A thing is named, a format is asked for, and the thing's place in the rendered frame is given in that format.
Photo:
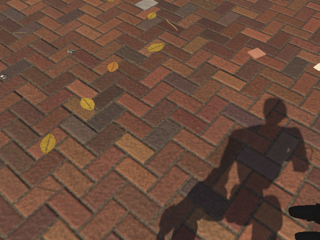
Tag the right robot hand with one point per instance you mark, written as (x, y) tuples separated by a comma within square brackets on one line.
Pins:
[(308, 213)]

